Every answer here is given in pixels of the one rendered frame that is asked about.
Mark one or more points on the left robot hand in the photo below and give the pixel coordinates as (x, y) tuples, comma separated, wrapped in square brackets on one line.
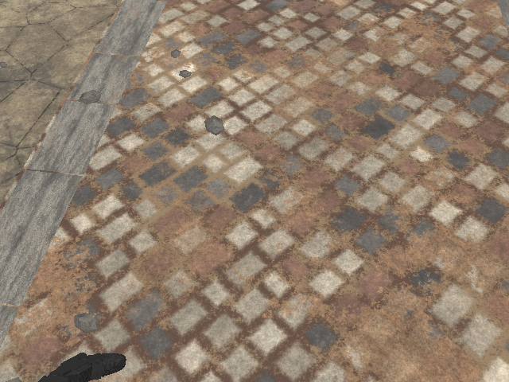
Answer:
[(83, 368)]

